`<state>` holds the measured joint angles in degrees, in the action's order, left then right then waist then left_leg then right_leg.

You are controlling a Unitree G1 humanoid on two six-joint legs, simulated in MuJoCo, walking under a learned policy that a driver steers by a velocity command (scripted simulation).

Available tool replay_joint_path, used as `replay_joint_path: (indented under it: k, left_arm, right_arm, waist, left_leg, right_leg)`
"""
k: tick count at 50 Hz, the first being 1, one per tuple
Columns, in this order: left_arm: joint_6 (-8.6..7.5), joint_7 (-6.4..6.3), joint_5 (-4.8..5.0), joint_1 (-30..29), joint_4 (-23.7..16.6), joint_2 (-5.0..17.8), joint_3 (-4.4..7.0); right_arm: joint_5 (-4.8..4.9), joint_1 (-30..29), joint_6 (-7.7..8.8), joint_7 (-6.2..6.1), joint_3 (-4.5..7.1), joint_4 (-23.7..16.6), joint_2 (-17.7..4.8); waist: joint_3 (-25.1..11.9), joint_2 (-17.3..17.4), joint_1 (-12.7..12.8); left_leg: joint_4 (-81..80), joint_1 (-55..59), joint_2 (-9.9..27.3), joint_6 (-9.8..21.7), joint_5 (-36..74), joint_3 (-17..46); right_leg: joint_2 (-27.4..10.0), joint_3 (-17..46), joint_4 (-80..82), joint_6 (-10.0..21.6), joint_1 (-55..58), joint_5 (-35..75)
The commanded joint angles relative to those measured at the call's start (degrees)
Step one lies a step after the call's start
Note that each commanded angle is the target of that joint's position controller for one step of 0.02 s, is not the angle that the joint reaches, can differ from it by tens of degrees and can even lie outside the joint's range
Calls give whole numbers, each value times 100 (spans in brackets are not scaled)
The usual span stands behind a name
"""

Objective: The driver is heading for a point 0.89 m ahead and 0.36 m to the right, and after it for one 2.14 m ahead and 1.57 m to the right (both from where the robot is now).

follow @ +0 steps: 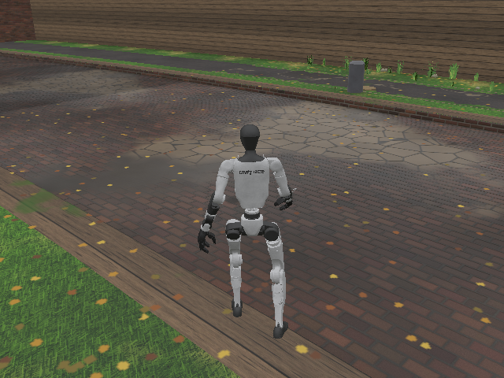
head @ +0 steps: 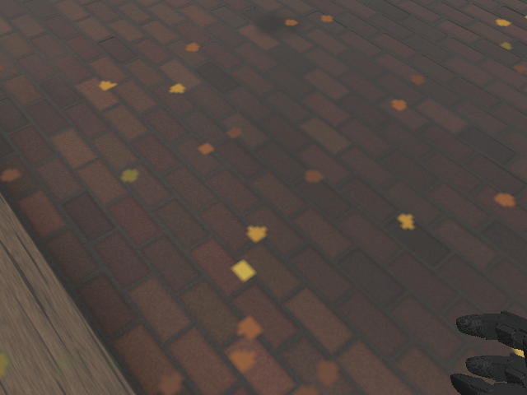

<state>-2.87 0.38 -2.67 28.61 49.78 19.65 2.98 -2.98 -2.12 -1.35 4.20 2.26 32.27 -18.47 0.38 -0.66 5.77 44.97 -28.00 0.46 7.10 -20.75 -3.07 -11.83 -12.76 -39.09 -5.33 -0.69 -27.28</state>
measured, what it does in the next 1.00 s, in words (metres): goes down, turning right: right foot 0.15 m lower, then left foot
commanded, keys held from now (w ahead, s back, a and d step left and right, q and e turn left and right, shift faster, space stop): w+shift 0.40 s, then w+e+shift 0.60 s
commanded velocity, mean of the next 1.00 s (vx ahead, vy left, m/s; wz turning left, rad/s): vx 0.97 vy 0.00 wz -0.22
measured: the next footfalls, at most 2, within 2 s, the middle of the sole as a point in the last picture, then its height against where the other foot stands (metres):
right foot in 0.40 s outside the picture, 0.15 m lower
left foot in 0.76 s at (239, 266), level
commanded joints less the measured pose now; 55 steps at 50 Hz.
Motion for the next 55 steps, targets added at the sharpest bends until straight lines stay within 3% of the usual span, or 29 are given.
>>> replay_joint_path:
  k: [1, 2, 4, 7, 11, 16, 18, 19, 20, 21, 22, 23, 24, 25, 26, 28, 30, 34, 36, 37, 38, 39, 40, 42, 44, 46, 48, 53, 55]
  left_arm:
    - [-112, 132, -5, -814, -1155, 378, 24]
    - [-174, 90, 14, -1606, -1324, 742, 85]
    - [-206, 153, 202, -1507, -1128, 782, 145]
    - [37, 197, 79, -1651, -1214, 477, 146]
    - [56, 321, 276, -1278, -853, 96, 83]
    - [92, 231, 193, -1813, -722, 298, 125]
    - [18, 127, 54, -562, -219, 425, 210]
    - [-11, 95, -43, 587, 120, 543, 295]
    - [16, 95, -30, 1438, 360, 710, 400]
    - [7, 182, -29, 1625, 535, 739, 287]
    - [-10, 168, 6, 1577, 471, 714, 284]
    - [15, 34, 69, 918, 401, 1127, 475]
    - [-29, 25, 60, 279, 143, 301, 267]
    - [-140, -25, 38, 37, 235, 476, 255]
    - [-266, -66, 35, -55, 335, 324, 149]
    - [-361, -128, 92, -404, 347, 358, 144]
    - [-350, -90, 155, -661, 226, 363, 213]
    - [-334, 109, 396, -247, 233, 379, 294]
    - [-252, 80, 316, -153, 270, 626, 351]
    - [-253, 75, 269, -430, 168, 726, 391]
    - [-296, 77, 220, -609, -56, 176, 278]
    - [-240, 53, 539, 8, -348, -504, 130]
    - [-148, 3, 446, -276, -377, -187, 138]
    - [-24, 91, 269, -831, -352, -128, 162]
    - [114, 206, 135, -1092, -432, -326, 146]
    - [268, 293, 132, -1486, -705, -478, 86]
    - [320, 353, 119, -2002, -985, -430, 27]
    - [305, 514, 137, -2988, -1406, -211, -126]
    - [288, 513, 137, -3032, -1378, -50, -129]
  right_arm:
    - [200, 3390, -9, -300, 480, 902, -1629]
    - [245, 3369, 6, -392, 474, 888, -1437]
    - [-18, 2430, 127, -382, 362, 837, -1052]
    - [107, 1713, 446, -455, 272, 1079, -745]
    - [348, 1621, 685, -505, 220, 1302, -450]
    - [32, 2524, 665, -598, 219, 1690, -575]
    - [-20, 2555, 586, -650, 227, 1834, -739]
    - [101, 2321, 500, -652, 246, 1843, -736]
    - [197, 1753, 496, -590, 234, 1748, -537]
    - [171, 1775, 628, -583, 4, 1371, 302]
    - [314, 2423, 760, -609, -79, 1225, 313]
    - [246, 2329, 832, -587, -175, 1131, 126]
    - [-31, 1351, 808, -562, -70, 1236, -496]
    - [-144, 878, 825, -474, -87, 1051, -329]
    - [-169, 336, 742, -373, -103, 824, -330]
    - [-32, 75, 552, -228, -287, 647, 22]
    - [67, 47, 591, -134, -355, 578, 81]
    - [218, -243, 613, -243, -255, 534, -93]
    - [180, 858, 672, -369, -66, 880, -369]
    - [151, 2039, 698, -476, 75, 1147, -620]
    - [-9, 3211, 713, -604, 235, 1288, -1094]
    - [-187, 2836, 677, -581, 269, 1219, -1328]
    - [-52, 2132, 629, -555, 267, 1148, -921]
    - [-9, 1530, 656, -499, 132, 1163, -190]
    - [50, 1906, 726, -492, 37, 1493, 161]
    - [207, 2059, 813, -483, 37, 1731, 224]
    - [212, 2101, 879, -452, 25, 1814, 267]
    - [163, 2119, 949, -507, 75, 1867, -197]
    - [166, 2498, 893, -585, 114, 1889, -498]
  waist:
    - [-1293, 2316, -1539]
    - [-625, 1137, -1739]
    - [236, -29, -1066]
    - [545, 521, -439]
    - [137, 201, -81]
    - [981, -156, -369]
    - [372, -140, 58]
    - [-119, -197, 659]
    - [-389, -834, 1224]
    - [-260, -1591, 524]
    - [-1047, -1909, 79]
    - [-1157, -2182, -1]
    - [-35, 104, 30]
    - [370, -110, -138]
    - [917, 594, -471]
    - [1297, 75, -740]
    - [1025, -374, -819]
    - [627, -14, -559]
    - [-300, 207, -1021]
    - [-970, 106, -1639]
    - [-1822, 685, -2000]
    - [-2196, 1884, -1248]
    - [-1398, 1575, -1065]
    - [-204, 575, -889]
    - [181, 592, -747]
    - [178, 751, -591]
    - [314, 557, -553]
    - [755, 190, -404]
    - [549, 284, -358]
  left_leg:
    - [-2031, 5713, 1121, 1081, -461, 3224]
    - [-2461, 4935, 1281, 1040, 239, 3264]
    - [-2262, 3136, 1229, 982, 390, 2816]
    - [-2510, 1456, 689, 785, 388, 1952]
    - [-2290, -100, 181, 613, -158, 1107]
    - [-1237, 1417, 466, 527, 945, 1170]
    - [715, 2558, 307, 482, 3141, 1024]
    - [2716, 2389, 103, 411, 3821, 780]
    - [5716, 1105, -648, 287, 1592, 475]
    - [7104, -1413, -1094, 346, -2027, 1039]
    - [7090, -2548, -931, 290, -1615, 1333]
    - [6843, -3753, -522, 91, -1149, 747]
    - [5371, -3324, 220, -23, -378, 835]
    - [5025, -3115, 282, -183, -94, 1070]
    - [3742, -2741, 566, -476, 374, 1150]
    - [1774, -1269, 655, -818, 849, 774]
    - [241, 359, 594, -841, 1741, 569]
    - [-969, 1126, 152, -728, 2202, 208]
    - [-1439, 2267, -257, -605, 1621, 81]
    - [-1213, 3662, 55, -556, 1364, 275]
    - [-1353, 4865, 1409, -454, -684, 1718]
    - [-2773, 5196, 2725, -167, -2286, 4634]
    - [-3328, 4456, 2507, -59, -2926, 4876]
    - [-3156, 3131, 1971, -125, -994, 2833]
    - [-3128, 2544, 1540, -396, 701, 1435]
    - [-3335, 2594, 1506, -438, 1210, 885]
    - [-3494, 2457, 1370, -486, 2237, 151]
    - [-3835, 2307, 1035, -691, 4134, -1182]
    - [-3215, 2766, 1082, -802, 6760, -1381]
  right_leg:
    - [906, 403, -4468, 383, -5555, -285]
    - [675, 981, -4053, 455, -5731, 77]
    - [289, 1381, -2813, 558, -4885, 673]
    - [389, 1423, -1143, 459, -3799, 1520]
    - [668, 1240, -125, 663, -1332, 5146]
    - [630, 1066, 905, 714, -1766, 4339]
    - [758, 998, 1582, 950, -1117, 4048]
    - [847, 1011, 1890, 1236, -121, 3864]
    - [523, 1431, 1985, 1594, 1014, 3463]
    - [128, 1948, -262, 1300, 2227, 5296]
    - [-425, 3606, 3, 1791, 3250, 5075]
    - [-1318, 5864, 1909, 2859, 3111, 983]
    - [-955, 5388, 2569, 2477, 1560, -356]
    - [-1008, 5779, 2421, 2541, 602, -169]
    - [-760, 5477, 2418, 2347, -553, 467]
    - [80, 4250, 3154, 2155, -2458, 648]
    - [522, 3232, 3190, 1946, -3177, 2164]
    - [455, 3034, 2975, 1725, -1724, 4047]
    - [773, 2711, 1212, 1456, -909, 5324]
    - [1024, 2612, -331, 1322, -1524, 5052]
    - [1394, 2274, -2412, 1263, -2456, 2706]
    - [1644, 1956, -3959, 1221, -3726, 111]
    - [1318, 1762, -4259, 1293, -4334, 680]
    - [837, 1677, -3853, 1251, -4317, 1278]
    - [590, 1668, -3634, 1208, -4106, 1348]
    - [467, 1547, -3518, 1117, -4402, 1490]
    - [492, 1303, -3200, 1065, -4483, 1926]
    - [824, 484, -1077, 1319, -3626, 2967]
    - [1311, -19, -637, 1510, -2949, 2837]
Velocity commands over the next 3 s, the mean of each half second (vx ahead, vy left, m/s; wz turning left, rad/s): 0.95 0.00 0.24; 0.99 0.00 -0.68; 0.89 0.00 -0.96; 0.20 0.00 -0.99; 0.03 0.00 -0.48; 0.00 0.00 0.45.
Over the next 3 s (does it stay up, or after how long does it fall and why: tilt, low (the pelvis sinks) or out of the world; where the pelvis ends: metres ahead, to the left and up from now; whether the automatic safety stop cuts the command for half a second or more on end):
stays up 1.51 -0.23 -0.12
